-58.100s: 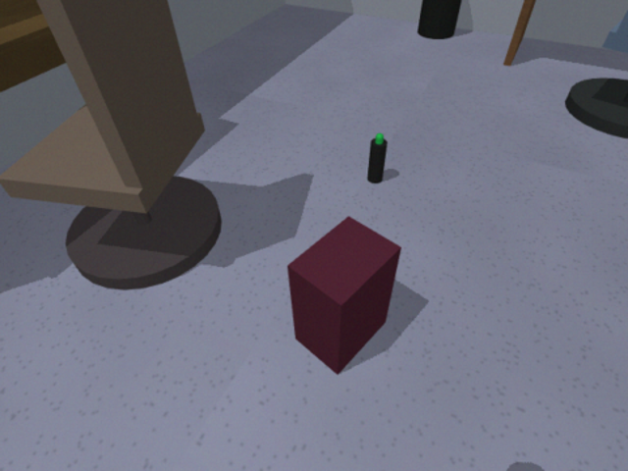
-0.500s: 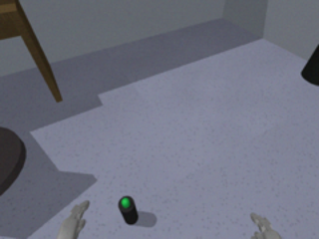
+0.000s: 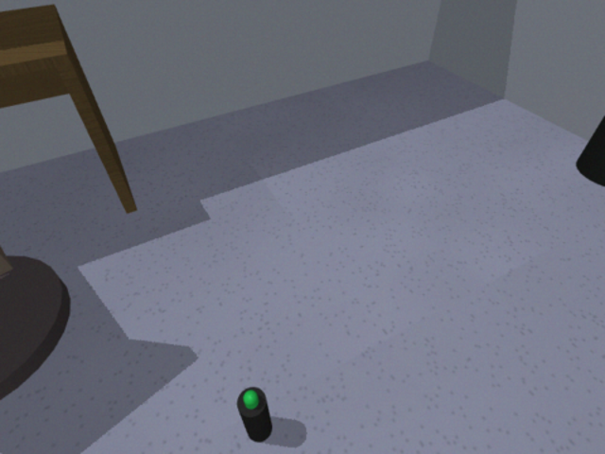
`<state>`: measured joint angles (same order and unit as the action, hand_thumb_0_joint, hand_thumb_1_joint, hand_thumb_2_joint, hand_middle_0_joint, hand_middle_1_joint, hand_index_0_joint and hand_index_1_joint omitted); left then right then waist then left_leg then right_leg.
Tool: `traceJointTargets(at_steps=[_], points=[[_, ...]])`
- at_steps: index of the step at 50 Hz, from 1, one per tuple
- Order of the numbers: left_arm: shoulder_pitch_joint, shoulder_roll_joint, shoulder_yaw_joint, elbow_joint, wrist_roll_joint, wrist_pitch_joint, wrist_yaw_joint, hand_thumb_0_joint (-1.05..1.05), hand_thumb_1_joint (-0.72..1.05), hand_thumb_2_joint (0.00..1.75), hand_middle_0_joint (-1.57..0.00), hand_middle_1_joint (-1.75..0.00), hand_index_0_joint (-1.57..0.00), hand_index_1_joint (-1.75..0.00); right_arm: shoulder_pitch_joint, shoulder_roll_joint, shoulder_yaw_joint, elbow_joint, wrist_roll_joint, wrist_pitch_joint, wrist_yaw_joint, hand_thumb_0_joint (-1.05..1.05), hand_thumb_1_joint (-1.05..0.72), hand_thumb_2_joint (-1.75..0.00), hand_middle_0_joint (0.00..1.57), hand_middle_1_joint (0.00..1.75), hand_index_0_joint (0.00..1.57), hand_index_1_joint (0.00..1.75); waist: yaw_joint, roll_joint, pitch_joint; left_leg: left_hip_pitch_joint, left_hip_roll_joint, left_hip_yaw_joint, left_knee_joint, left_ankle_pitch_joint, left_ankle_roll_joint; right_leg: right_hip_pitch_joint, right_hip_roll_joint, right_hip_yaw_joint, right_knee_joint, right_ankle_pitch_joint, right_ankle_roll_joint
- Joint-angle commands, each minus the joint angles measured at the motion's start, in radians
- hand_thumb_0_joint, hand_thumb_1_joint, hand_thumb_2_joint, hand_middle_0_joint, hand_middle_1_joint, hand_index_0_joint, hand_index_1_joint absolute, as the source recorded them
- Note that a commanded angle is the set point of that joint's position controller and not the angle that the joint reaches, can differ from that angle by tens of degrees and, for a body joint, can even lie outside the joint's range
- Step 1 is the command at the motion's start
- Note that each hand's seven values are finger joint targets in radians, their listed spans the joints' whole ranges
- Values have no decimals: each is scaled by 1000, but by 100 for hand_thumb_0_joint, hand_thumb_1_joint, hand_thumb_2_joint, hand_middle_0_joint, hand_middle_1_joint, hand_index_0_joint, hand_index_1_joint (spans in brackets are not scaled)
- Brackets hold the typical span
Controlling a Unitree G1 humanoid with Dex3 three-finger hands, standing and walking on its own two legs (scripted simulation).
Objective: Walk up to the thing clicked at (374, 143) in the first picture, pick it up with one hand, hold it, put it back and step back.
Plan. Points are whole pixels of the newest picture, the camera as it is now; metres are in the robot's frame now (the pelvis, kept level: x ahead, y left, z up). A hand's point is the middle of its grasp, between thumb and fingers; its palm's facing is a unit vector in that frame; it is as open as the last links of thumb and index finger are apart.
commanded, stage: stand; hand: left
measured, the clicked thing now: (255, 413) +0.41 +0.18 -0.64
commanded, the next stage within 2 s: step back in 1.70 s
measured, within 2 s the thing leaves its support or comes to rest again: neither
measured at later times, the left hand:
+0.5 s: hand out of the picture +0.03 +0.24 -0.15, palm faces -0.01 -0.94 -0.35, open 7.4 cm
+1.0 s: hand out of the picture +0.09 +0.23 -0.14, palm faces -0.01 -0.94 -0.34, open 7.4 cm
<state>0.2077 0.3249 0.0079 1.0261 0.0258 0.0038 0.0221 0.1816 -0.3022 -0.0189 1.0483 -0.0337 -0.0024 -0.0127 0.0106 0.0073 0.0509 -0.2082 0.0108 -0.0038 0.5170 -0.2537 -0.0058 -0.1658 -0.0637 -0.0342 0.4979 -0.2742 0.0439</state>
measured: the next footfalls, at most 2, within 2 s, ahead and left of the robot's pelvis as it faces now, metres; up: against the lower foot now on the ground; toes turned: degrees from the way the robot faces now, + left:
none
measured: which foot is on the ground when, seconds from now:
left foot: down 0.00-1.00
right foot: down 0.00-1.00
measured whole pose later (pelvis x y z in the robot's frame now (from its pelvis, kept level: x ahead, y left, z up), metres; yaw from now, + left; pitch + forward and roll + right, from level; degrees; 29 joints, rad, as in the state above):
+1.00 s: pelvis +0.01 -0.02 +0.01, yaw -1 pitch -3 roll +0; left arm 0.08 0.32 0.01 1.16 0.01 -0.01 0.00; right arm 0.11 -0.33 0.00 1.15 -0.02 -0.01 -0.01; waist 0.00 0.02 0.05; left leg -0.12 0.03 0.00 0.34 -0.17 -0.03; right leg -0.08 -0.04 -0.04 0.33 -0.20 0.03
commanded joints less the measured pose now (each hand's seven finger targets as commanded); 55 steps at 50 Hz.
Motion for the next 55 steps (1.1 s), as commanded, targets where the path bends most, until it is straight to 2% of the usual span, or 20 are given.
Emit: traceJointTargets(at_steps=[1,5,9,11,12,15,20,21,26,28,31,33,35,40,41,44,47,49,55], points=[[-59,189,35,-20,1,-26,13,0,90,90,-20,-30,-20,-30,-51,-212,-44,-31,7,-20,-14,0,-90,-90,20,30,20,30,-2,16,-27,15,88,-104,-188,83,27,25,-53,61,-133,85,-57],[-53,196,35,25,3,-24,9,0,90,90,-20,-30,-20,-30,-72,-212,-45,-6,7,-12,-8,0,-90,-90,20,30,20,30,6,15,22,-28,87,-116,-238,-60,24,17,-45,55,-165,-7,-51],[-63,196,33,44,4,-30,4,0,90,90,-20,-30,-20,-30,-65,-208,-44,11,8,-13,-2,0,-90,-90,20,30,20,30,-1,0,13,-10,82,-104,-232,-39,21,14,-54,70,-195,-23,-50],[-74,197,33,49,2,-33,4,0,90,90,-20,-30,-20,-30,-64,-210,-43,18,8,-15,-3,0,-90,-90,20,30,20,30,-4,11,-13,11,86,-102,-226,-8,22,23,-61,75,-199,15,-53],[-81,202,35,52,2,-32,4,0,90,90,-20,-30,-20,-30,-64,-209,-41,22,8,-14,-3,0,-90,-90,20,30,20,30,-6,24,-3,-8,83,-102,-238,-30,20,25,-57,71,-198,11,-52],[-76,197,33,66,2,-33,4,0,90,90,-20,-30,-20,-30,-77,-212,-37,23,10,-16,-2,0,-90,-90,20,30,20,30,0,15,-3,-1,86,-102,-236,-6,20,27,-57,67,-201,34,-49],[-88,210,36,75,2,-32,4,0,90,90,-20,-30,-20,-30,-70,-215,-37,31,13,-13,-2,0,-90,-90,20,30,20,30,-7,-22,4,29,85,-95,-222,7,18,-9,-63,80,-223,-21,-50],[-93,209,35,73,0,-33,3,0,90,90,-20,-30,-20,-30,-68,-213,-32,32,12,-12,0,0,-90,-90,20,30,20,30,-7,-11,0,24,86,-91,-216,23,21,4,-66,84,-225,3,-49],[-98,220,36,77,-2,-31,1,0,90,90,-20,-30,-20,-30,-54,-220,-30,41,14,-8,1,0,-90,-90,20,30,20,30,-12,-13,11,20,81,-88,-216,-9,18,-17,-65,94,-241,-62,-51],[-102,218,37,76,-3,-32,1,0,90,90,-20,-30,-20,-30,-62,-216,-28,39,12,-12,1,0,-90,-90,20,30,20,30,-8,-15,-17,44,92,-89,-208,49,22,0,-71,95,-230,-2,-57],[-103,215,38,83,-9,-32,0,0,90,90,-20,-30,-20,-30,-63,-220,-25,45,12,-14,-3,0,-90,-90,20,30,20,30,-5,4,-34,24,93,-84,-219,76,20,48,-68,86,-214,76,-56],[-97,208,37,86,-10,-35,-1,0,90,90,-20,-30,-20,-30,-75,-225,-23,42,13,-21,-4,0,-90,-90,20,30,20,30,0,0,-57,61,102,-83,-211,164,23,62,-74,84,-205,165,-56],[-112,214,39,85,-10,-34,0,0,90,90,-20,-30,-20,-30,-70,-219,-20,46,15,-22,-5,0,-90,-90,20,30,20,30,-2,-9,-52,61,101,-79,-217,167,18,66,-70,78,-203,164,-55],[-122,209,38,87,-12,-36,0,0,90,90,-20,-30,-20,-30,-71,-232,-20,50,17,-22,-8,0,-90,-90,20,30,20,30,-7,-7,-76,92,111,-74,-210,263,17,90,-76,77,-199,256,-50],[-115,205,38,87,-12,-36,0,0,90,90,-20,-30,-20,-30,-84,-239,-21,48,18,-23,-9,0,-90,-90,20,30,20,30,-3,-3,-83,108,115,-70,-196,298,21,91,-77,75,-199,302,-48],[-124,208,40,88,-13,-34,0,0,90,90,-20,-30,-20,-30,-82,-236,-19,51,19,-25,-11,0,-90,-90,20,30,20,30,-6,-2,-92,119,116,-64,-198,323,16,102,-77,75,-195,332,-48],[-136,208,41,86,-13,-33,1,0,90,90,-20,-30,-20,-30,-93,-233,-19,51,19,-22,-10,0,-90,-90,20,30,20,30,-5,-18,-84,114,117,-64,-212,309,13,100,-71,63,-200,302,-45],[-142,207,41,88,-13,-30,-1,0,90,90,-20,-30,-20,-30,-92,-235,-19,51,16,-21,-11,0,-90,-90,20,30,20,30,-8,-7,-64,94,113,-61,-226,255,11,94,-70,68,-212,253,-46],[-147,213,45,83,-11,-31,-4,0,90,90,-20,-30,-20,-30,-113,-238,-22,46,18,-25,-7,0,-90,-90,20,30,20,30,-5,-5,-64,108,119,-69,-238,245,11,83,-72,70,-218,220,-49]])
